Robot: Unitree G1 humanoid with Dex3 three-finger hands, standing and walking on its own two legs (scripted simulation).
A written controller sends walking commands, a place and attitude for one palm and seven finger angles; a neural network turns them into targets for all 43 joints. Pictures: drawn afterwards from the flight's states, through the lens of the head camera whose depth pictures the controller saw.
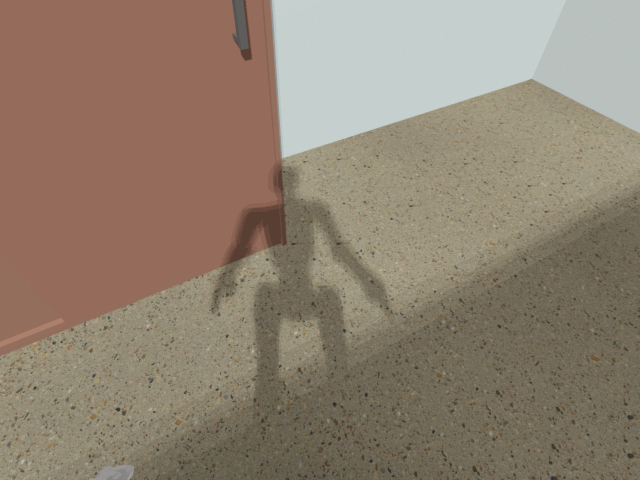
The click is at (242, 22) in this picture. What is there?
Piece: wardrobe's sliding door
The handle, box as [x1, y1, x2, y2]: [232, 0, 248, 49]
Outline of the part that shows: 232,0 236,32 232,33 233,38 238,43 238,46 241,49 247,48 248,45 243,1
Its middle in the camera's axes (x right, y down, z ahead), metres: -0.20 -0.55 +0.89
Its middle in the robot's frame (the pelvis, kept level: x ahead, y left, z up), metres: +1.05 +0.27 +0.18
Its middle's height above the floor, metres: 0.95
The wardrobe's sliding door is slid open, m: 0.00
